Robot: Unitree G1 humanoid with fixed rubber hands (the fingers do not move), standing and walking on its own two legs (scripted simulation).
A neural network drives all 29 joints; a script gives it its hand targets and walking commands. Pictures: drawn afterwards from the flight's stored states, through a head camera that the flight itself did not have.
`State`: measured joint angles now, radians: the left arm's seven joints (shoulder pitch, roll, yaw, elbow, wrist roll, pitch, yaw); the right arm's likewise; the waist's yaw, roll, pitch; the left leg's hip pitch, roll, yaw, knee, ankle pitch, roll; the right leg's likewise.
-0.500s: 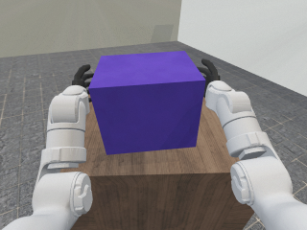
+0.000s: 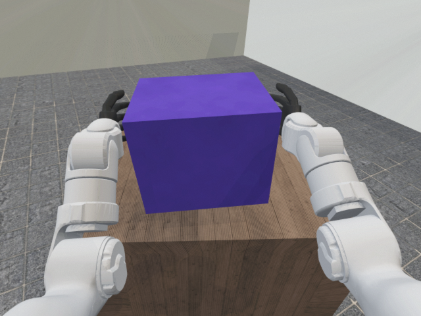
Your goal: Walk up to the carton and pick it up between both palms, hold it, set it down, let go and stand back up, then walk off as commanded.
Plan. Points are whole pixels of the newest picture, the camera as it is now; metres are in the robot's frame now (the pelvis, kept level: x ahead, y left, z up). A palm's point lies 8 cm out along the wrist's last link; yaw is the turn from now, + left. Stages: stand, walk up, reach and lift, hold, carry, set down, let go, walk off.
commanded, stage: hold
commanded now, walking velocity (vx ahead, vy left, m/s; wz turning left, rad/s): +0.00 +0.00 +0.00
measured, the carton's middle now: (202, 139) +0.40 +0.00 +0.21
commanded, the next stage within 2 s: none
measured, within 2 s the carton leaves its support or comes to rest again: neither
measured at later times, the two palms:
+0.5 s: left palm (112, 128) +0.38 +0.16 +0.25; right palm (291, 122) +0.38 -0.16 +0.26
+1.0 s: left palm (112, 128) +0.37 +0.16 +0.25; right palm (292, 122) +0.37 -0.16 +0.26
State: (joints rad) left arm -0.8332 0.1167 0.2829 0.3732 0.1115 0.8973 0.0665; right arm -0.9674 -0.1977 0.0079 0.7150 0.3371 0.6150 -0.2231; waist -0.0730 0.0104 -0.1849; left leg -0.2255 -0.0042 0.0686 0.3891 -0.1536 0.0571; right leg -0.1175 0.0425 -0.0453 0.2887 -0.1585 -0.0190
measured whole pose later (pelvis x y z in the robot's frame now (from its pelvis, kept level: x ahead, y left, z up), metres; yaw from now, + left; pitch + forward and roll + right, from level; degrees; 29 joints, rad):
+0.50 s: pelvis +0.01 +0.00 +0.00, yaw +0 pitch -1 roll -2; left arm -0.81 0.10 0.29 0.33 0.12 0.92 0.07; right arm -0.95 -0.20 0.02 0.67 0.35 0.64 -0.23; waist -0.08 0.02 -0.18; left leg -0.21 0.00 0.07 0.39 -0.17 0.06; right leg -0.10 0.04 -0.04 0.29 -0.17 -0.02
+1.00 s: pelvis +0.00 +0.00 +0.00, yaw +0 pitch -1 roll -2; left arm -0.82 0.11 0.30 0.34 0.13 0.91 0.06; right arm -0.95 -0.20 0.01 0.68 0.34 0.64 -0.23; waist -0.08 0.01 -0.18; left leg -0.21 0.00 0.07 0.39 -0.16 0.05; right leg -0.11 0.04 -0.04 0.29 -0.16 -0.02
